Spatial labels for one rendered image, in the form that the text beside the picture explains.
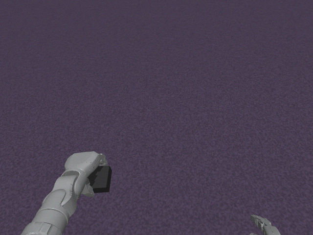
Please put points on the right robot hand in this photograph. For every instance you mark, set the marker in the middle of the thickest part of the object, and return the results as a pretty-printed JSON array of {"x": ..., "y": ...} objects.
[{"x": 264, "y": 225}]

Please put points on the small box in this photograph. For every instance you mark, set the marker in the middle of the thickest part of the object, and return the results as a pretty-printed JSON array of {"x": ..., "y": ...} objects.
[{"x": 100, "y": 179}]

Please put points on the left robot arm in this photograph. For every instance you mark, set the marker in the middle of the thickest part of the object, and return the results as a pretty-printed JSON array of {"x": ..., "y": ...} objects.
[{"x": 53, "y": 216}]

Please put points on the left robot hand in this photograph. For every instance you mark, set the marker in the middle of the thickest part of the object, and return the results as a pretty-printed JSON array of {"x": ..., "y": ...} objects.
[{"x": 87, "y": 162}]

